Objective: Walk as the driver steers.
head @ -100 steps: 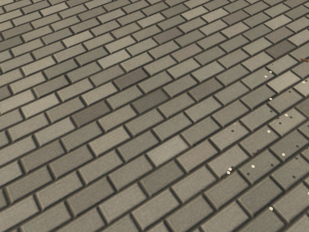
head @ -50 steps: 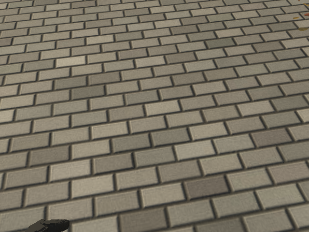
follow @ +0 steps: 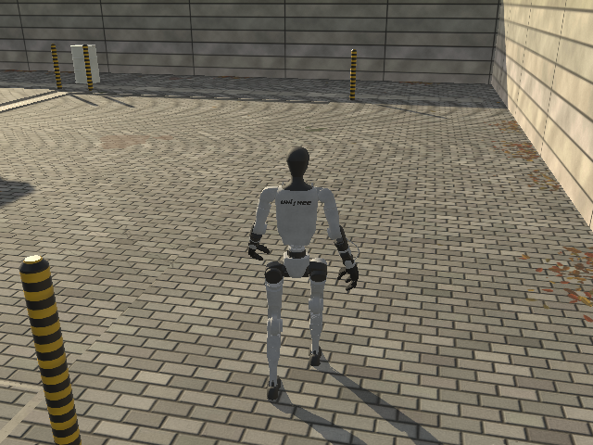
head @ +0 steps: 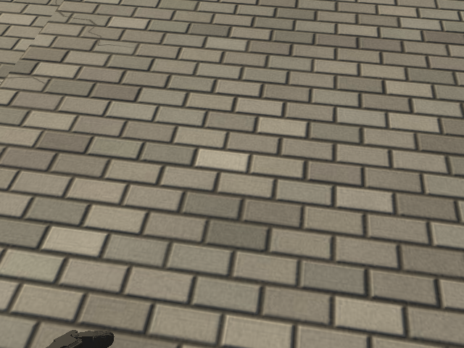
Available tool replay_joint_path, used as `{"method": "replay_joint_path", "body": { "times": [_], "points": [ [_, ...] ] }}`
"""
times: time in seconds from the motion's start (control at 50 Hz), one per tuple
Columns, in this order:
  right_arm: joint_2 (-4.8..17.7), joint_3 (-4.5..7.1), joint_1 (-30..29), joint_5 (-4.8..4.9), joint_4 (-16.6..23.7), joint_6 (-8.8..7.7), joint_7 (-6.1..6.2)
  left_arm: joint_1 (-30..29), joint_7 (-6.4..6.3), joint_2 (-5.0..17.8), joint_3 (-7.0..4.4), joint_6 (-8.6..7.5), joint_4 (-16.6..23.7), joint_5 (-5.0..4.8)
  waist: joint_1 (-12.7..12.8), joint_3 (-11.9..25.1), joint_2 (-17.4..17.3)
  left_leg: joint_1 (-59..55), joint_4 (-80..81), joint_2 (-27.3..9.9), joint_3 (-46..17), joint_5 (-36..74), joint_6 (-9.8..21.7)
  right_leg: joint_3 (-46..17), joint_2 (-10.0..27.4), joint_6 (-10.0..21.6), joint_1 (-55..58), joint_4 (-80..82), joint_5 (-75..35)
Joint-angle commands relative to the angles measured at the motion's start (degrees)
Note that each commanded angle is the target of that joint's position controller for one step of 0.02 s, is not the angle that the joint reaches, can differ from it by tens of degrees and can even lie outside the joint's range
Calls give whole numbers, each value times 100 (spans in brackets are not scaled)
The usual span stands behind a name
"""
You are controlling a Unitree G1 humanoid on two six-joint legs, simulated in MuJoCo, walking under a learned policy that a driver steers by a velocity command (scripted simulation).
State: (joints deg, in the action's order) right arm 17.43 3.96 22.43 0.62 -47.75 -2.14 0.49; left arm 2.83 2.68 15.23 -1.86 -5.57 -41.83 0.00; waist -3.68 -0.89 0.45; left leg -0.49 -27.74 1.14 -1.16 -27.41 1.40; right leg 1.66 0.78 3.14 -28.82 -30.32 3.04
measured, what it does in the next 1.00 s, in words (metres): walks ahead: left foot, then right foot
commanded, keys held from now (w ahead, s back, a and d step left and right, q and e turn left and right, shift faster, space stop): w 0.42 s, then w+e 0.20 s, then no key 0.38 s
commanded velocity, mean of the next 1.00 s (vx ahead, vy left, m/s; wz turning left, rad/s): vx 0.40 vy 0.00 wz -0.09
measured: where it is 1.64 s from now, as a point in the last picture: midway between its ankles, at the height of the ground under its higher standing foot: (225, 316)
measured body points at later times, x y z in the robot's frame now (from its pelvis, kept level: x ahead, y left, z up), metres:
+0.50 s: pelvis +0.28 +0.02 +0.01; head +0.31 +0.03 +0.46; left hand +0.27 +0.30 -0.13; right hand +0.50 -0.21 -0.07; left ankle +0.42 +0.13 -0.72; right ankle +0.12 -0.11 -0.72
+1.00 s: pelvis +0.49 +0.01 +0.01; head +0.51 +0.00 +0.46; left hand +0.70 +0.23 -0.09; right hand +0.51 -0.27 -0.13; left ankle +0.42 +0.14 -0.71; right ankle +0.57 -0.11 -0.72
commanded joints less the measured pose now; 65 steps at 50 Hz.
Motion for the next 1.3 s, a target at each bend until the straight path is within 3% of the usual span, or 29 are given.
{"method": "replay_joint_path", "body": {
  "times": [0.02, 0.04, 0.06, 0.1, 0.18, 0.3, 0.4, 0.46, 0.5, 0.52, 0.54, 0.56, 0.58, 0.6, 0.64, 0.72, 0.8, 0.88, 0.94, 0.96, 0.98, 1.0, 1.04, 1.12, 1.18, 1.22, 1.24, 1.26, 1.3],
  "points": [
    [52, -98, 662, -39, 415, -202, -10, 2301, -39, 1539, -492, -16, -244, 7, 854, 2435, 1600, 3547, -4203, 372, -426, -567, -1, -4182, 2141, 1602, 5191, 895, 1054],
    [622, 26, 117, 80, 471, -276, -55, 2127, -52, 1103, -357, -3, -216, -96, 1015, 1814, 1037, 4232, -4738, 36, -775, -533, 56, -3984, 1996, 1342, 4858, 1179, 1948],
    [736, 55, -399, 148, 628, -323, -72, 1691, -82, 967, -310, 23, -153, -87, 935, 1035, 687, 4468, -4645, -269, -544, 11, 102, -3224, 1828, 1124, 4044, 1329, 1881],
    [652, 73, -737, 27, 679, -314, -42, 1102, -90, 727, -224, 36, -62, 37, 609, 279, 296, 4051, -4012, -696, -363, 818, 76, -2274, 1428, 990, 2595, 1673, 899],
    [323, 30, -496, -15, 589, -136, -6, 1004, -100, 741, -221, -65, -165, 14, 295, 165, 439, 3597, -3354, -889, -277, 1299, -117, -1464, 1211, 1105, 1844, 2177, -40],
    [107, -69, -1628, -35, 837, -216, -70, 1392, -222, 970, -280, 8, -411, -49, 626, -109, 288, 3645, -1236, -766, -53, 3069, -255, -603, 915, 862, 1995, 2342, -515],
    [151, -86, -2358, 37, 1071, -288, -214, 1869, -250, 1078, -321, 140, -700, -119, 854, -302, 304, 3647, -357, -576, -12, 3098, -128, -658, 1239, 801, 2725, 2084, -434],
    [337, -22, -2220, 18, 1092, -339, -268, 1850, -291, 1160, -367, 235, -783, -152, 624, -216, 382, 3222, -70, -453, -25, 2470, 76, -865, 1421, 664, 3075, 1597, -1062],
    [719, 187, -961, -22, 729, -372, -208, 1676, -307, 1074, -324, 280, -745, -131, -57, 559, 306, 1322, 147, -238, 178, 2435, 320, -633, 997, 425, 2712, 172, -2183],
    [1140, 314, 71, -112, 554, -364, -142, 1690, -306, 725, -183, 268, -590, 1, -433, 1487, -249, -454, -117, -1200, -785, 2554, 659, -379, 609, 198, 1623, -1537, -905],
    [1563, 402, 324, -122, 434, -311, -138, 2470, -272, 47, 11, 154, -511, -37, -58, 2211, -1812, -2270, 435, -2505, -3310, 1437, 1508, -227, -370, -164, -599, -3476, 2658],
    [953, 255, 338, -73, 480, -301, -134, 2176, -256, 678, -132, 75, -625, -177, -319, 2095, -1294, -2036, 893, -2431, -3736, 537, 1429, -930, -135, -155, -1187, -4194, 3045],
    [711, 169, -49, -63, 504, -316, -107, 1663, -247, 986, -238, 39, -458, -288, -293, 1241, -1001, -1350, 1022, -2270, -2878, 566, 1166, -883, 121, -102, -1527, -4338, 2559],
    [577, 121, -444, -79, 531, -328, -97, 1386, -272, 938, -243, 42, -401, -263, -133, 825, -672, -630, 1177, -2063, -2249, 984, 1032, -754, 385, -119, -1392, -4179, 2054],
    [293, 36, -949, -154, 506, -389, -117, 1363, -300, 799, -293, 152, -410, -169, 206, 291, -698, 466, 1539, -1714, -1322, 2167, 924, -787, 617, -195, -840, -3736, 1503],
    [421, 81, -1182, -173, 278, -476, -116, 1508, -350, 373, -239, 370, -390, -65, 579, 139, -479, 1139, 1578, -1585, -183, 5147, 1088, -665, 466, -430, -347, -2892, 1309],
    [543, 87, -1180, -127, 66, -353, -3, 911, -247, 165, -119, 352, -250, 15, 415, 253, -505, 1198, 1552, -1241, 542, 5382, 951, -279, 362, -442, 271, -1121, -106],
    [703, 115, -945, -23, -242, -213, 13, 493, -183, 389, -159, 343, -107, 36, 292, 353, -518, 608, 1139, -1454, 360, 5163, 892, -272, 236, -296, 456, -393, -146],
    [604, 91, -970, 63, -394, -123, 33, 872, -199, 632, -271, 323, -261, 107, 564, 493, -345, 613, 200, -1182, 362, 4566, 521, -146, 46, 20, 1373, 559, -831],
    [457, 39, -695, -73, -433, -146, 33, 1106, -262, 1044, -382, 321, -293, 133, 536, 805, 147, 948, -475, -807, 589, 3763, 191, -631, 550, 214, 2190, 470, -3221],
    [60, -95, -29, -207, -526, -186, -9, 1183, -325, 1196, -378, 381, -292, 218, 239, 1425, 1036, 2016, -1504, -331, 626, 1379, -172, -1657, 1533, 1015, 3606, 99, -4711],
    [25, -149, -142, -155, -591, -94, -15, 1274, -312, 681, -247, 436, -353, 165, 474, 1790, 1219, 2291, -2288, -181, 214, -997, -389, -2313, 1998, 1548, 3554, 421, -3972],
    [318, -51, -761, 35, -474, 148, 56, 824, -251, 545, -177, 432, -367, 91, 445, 1143, 723, 2665, -2749, -389, -97, -1151, -417, -2123, 1644, 1260, 2672, 955, -1526],
    [241, -13, -697, -52, -660, 368, 234, -65, -336, 588, -205, 458, -319, 152, 123, 593, 812, 1828, -1830, -476, -33, -17, -490, -1472, 1167, 821, 1110, 1509, 237],
    [50, -50, -534, -91, -889, 331, 192, -128, -379, 477, -180, 492, -473, 58, 23, 709, 707, 963, -541, -333, 204, 1356, -367, -1055, 908, 632, 874, 1416, 947],
    [171, -52, -662, -229, -890, 332, 137, 154, -370, 320, -129, 501, -671, 11, 100, 491, 434, 690, 206, -472, 48, 1914, -155, -879, 626, 170, 678, 1341, 2108],
    [426, -29, -802, -217, -797, 329, 151, 262, -358, 320, -128, 508, -722, 72, 278, 228, 89, 987, 523, -825, -288, 1523, 17, -710, 401, -62, 687, 1125, 2353],
    [576, 8, -1039, -136, -877, 310, 146, 310, -377, 198, -123, 524, -703, 81, 529, -24, -717, 1986, 712, -768, -326, 169, 177, -310, 65, -261, 1285, 988, 1826],
    [235, -88, -1290, -169, -873, 180, 134, 219, -425, 334, -158, 526, -798, 97, 508, -125, -725, 2462, 1040, -690, -317, -46, 5, -267, 62, -278, 1972, 589, 992]
  ]
}}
